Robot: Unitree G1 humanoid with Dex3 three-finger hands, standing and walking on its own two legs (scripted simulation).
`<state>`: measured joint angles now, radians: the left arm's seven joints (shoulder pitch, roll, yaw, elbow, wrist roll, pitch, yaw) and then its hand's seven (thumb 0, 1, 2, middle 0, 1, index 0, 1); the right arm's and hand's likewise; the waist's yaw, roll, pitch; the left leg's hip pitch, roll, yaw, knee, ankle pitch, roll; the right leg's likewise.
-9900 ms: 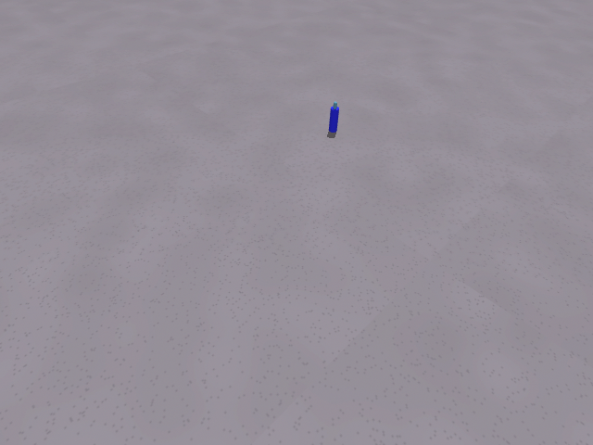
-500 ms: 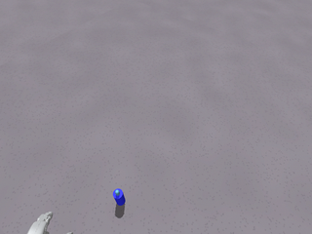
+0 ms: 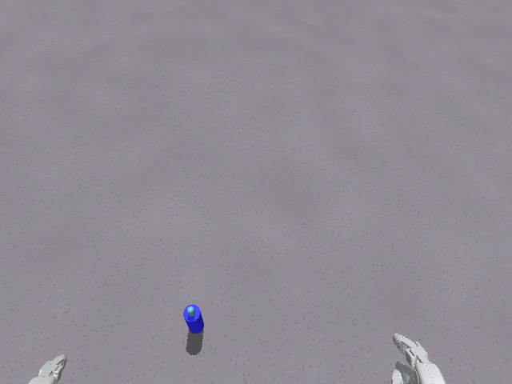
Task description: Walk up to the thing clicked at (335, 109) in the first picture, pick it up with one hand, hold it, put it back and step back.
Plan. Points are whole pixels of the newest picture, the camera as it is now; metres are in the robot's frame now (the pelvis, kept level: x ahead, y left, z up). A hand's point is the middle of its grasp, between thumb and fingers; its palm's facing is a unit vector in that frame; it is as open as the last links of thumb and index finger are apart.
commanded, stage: go down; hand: left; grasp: from the side
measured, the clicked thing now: (193, 318) +0.41 +0.17 -0.62
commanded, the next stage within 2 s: none
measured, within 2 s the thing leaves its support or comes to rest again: neither
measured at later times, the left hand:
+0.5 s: hand (85, 364) +0.22 +0.30 -0.19, palm faces +0.09 -0.97 -0.23, open 17.3 cm
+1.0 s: hand (93, 329) +0.30 +0.33 -0.26, palm faces +0.07 -0.98 -0.16, open 17.2 cm
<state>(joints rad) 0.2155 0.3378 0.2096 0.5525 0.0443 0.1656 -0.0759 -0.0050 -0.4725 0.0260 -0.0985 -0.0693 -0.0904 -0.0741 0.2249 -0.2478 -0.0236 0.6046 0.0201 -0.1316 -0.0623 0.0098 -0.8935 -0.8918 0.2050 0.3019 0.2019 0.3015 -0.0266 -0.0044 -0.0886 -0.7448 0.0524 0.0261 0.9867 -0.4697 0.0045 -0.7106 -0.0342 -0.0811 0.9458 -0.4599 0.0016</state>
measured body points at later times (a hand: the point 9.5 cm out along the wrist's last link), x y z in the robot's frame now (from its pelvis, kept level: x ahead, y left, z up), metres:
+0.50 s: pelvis -0.03 +0.00 -0.10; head +0.11 +0.02 +0.33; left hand +0.21 +0.35 -0.18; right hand +0.15 -0.27 -0.18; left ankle +0.01 +0.11 -0.68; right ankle +0.00 -0.12 -0.68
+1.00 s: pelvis -0.08 -0.01 -0.22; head +0.12 +0.03 +0.18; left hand +0.29 +0.39 -0.25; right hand +0.06 -0.29 -0.33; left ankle +0.01 +0.11 -0.68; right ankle +0.00 -0.12 -0.68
